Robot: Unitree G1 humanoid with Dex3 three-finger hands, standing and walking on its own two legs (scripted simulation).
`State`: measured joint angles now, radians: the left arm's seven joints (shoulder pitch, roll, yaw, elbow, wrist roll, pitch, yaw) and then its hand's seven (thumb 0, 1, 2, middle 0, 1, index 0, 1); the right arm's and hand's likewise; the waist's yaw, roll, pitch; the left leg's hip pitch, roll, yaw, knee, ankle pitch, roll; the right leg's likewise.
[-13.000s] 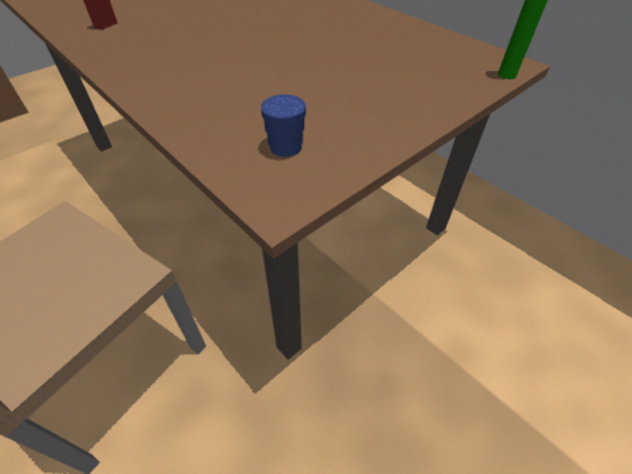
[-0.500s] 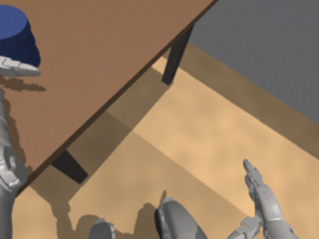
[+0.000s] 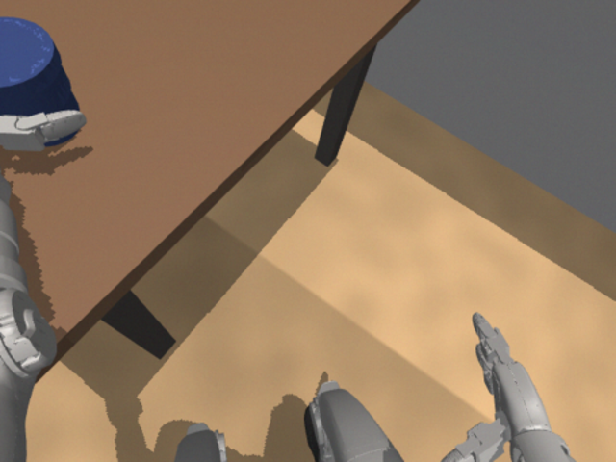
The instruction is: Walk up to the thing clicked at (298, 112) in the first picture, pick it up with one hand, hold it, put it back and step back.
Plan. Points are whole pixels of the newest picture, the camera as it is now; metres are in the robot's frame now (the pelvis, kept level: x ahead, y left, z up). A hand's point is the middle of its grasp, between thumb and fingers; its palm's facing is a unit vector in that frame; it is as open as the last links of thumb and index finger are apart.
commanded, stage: settle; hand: left
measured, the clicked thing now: (27, 90) +0.56 +0.22 +0.09
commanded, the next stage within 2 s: lift in 1.08 s
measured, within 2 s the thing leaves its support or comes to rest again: leaves its support in 0.26 s
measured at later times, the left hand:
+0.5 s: hand (11, 71) +0.54 +0.21 +0.13, palm faces +0.19 -0.98 -0.01, open 11.3 cm
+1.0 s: hand out of the picture +0.53 +0.21 +0.16, palm faces +0.20 -0.98 +0.00, open 11.4 cm
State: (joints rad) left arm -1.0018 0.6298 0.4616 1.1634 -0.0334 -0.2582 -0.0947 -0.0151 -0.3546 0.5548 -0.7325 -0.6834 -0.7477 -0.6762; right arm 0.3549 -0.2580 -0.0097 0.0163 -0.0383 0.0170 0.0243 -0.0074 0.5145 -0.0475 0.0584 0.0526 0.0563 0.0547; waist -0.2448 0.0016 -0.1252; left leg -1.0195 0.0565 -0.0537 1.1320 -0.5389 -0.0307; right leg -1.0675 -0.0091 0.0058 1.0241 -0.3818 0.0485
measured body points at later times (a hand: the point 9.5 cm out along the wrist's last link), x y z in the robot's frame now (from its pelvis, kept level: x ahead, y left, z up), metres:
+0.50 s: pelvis +0.01 +0.00 +0.02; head +0.13 +0.02 +0.45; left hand +0.53 +0.27 +0.13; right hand +0.17 -0.26 -0.01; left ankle -0.01 +0.13 -0.65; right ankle +0.05 -0.15 -0.65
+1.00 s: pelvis +0.01 -0.01 +0.03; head +0.11 +0.01 +0.47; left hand +0.52 +0.26 +0.16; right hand +0.16 -0.27 -0.01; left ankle -0.01 +0.13 -0.65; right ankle +0.05 -0.15 -0.65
